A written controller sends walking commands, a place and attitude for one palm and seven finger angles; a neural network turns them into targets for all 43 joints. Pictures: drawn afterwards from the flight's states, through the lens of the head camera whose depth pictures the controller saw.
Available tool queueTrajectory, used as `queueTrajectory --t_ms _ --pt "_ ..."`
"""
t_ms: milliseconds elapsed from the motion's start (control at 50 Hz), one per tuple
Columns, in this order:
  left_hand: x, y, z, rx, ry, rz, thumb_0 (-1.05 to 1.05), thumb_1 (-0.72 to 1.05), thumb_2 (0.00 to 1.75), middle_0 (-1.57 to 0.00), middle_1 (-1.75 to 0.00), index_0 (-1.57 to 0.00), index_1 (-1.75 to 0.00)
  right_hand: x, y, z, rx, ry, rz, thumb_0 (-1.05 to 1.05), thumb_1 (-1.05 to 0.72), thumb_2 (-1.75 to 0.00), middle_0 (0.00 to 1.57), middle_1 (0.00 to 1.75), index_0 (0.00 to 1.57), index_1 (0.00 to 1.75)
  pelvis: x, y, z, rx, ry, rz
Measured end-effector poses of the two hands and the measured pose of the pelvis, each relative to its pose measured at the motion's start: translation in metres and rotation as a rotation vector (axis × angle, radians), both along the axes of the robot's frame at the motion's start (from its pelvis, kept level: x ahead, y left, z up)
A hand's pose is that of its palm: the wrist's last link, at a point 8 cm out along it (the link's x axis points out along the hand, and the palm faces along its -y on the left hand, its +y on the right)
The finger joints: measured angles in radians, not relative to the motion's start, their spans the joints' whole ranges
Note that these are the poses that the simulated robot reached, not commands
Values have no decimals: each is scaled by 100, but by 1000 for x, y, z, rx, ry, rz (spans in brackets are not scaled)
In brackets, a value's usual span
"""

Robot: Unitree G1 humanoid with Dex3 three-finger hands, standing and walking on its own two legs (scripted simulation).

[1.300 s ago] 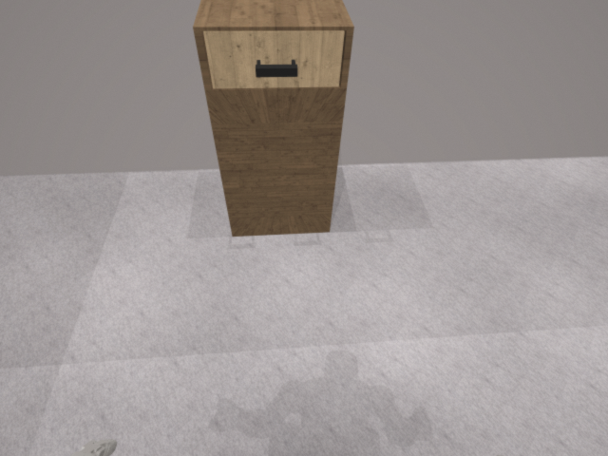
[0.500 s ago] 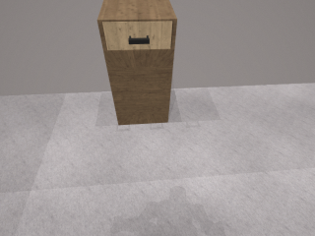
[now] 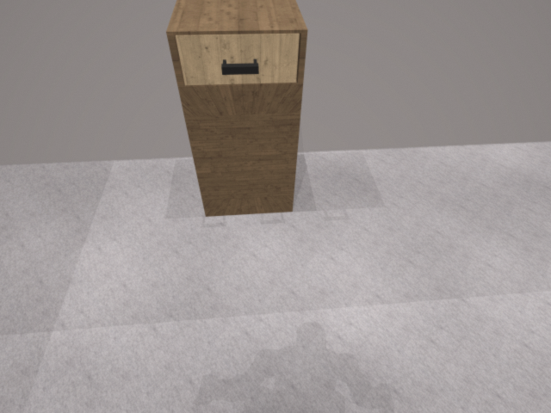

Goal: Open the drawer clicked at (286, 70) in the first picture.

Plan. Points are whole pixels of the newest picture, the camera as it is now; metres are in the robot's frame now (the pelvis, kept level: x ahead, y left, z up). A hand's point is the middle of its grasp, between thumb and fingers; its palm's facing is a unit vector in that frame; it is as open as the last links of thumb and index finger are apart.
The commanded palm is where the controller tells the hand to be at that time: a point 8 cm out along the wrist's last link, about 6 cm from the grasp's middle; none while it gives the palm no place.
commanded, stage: look at it before walking up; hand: left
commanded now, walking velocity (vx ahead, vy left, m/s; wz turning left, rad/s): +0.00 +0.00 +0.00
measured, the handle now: (240, 65) +1.09 +0.17 -0.01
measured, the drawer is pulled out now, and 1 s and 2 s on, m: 0.00 0.00 0.00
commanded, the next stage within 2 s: walk to a spot facing it in 0.34 s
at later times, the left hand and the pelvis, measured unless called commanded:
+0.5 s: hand out of the picture +0.08 +0.25 -0.15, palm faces -0.01 -0.94 -0.34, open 7.4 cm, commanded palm none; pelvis +0.00 +0.00 +0.00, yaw +0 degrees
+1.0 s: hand out of the picture +0.06 +0.14 -0.17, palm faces -0.13 -0.98 -0.16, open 7.4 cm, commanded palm none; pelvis +0.10 -0.03 +0.00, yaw -13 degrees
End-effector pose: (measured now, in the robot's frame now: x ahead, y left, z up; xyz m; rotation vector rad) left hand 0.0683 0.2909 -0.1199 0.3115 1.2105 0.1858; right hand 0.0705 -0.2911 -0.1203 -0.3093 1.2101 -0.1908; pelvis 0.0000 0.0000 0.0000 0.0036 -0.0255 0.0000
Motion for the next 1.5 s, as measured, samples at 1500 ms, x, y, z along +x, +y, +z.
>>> queueTrajectory --t_ms 1500 --pt "426 -105 -14 -115 -38 -458 0 91 90 -19 -30 -20 -30 121 57 -11 63 -9 -605 -1 -94 -90 20 30 20 30 287 -3 -6 -1 25 -533"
